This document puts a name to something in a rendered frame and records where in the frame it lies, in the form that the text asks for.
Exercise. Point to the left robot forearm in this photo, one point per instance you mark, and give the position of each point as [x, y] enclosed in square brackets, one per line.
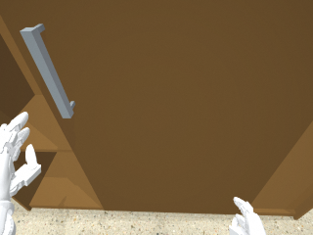
[7, 224]

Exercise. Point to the wardrobe door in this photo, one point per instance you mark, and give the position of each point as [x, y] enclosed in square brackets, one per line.
[180, 105]
[292, 182]

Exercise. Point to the handle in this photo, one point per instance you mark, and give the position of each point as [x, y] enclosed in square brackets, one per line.
[40, 55]

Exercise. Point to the right robot hand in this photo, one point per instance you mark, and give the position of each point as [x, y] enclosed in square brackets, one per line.
[251, 223]

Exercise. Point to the left robot hand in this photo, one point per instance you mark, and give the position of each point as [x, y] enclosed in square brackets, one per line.
[12, 138]

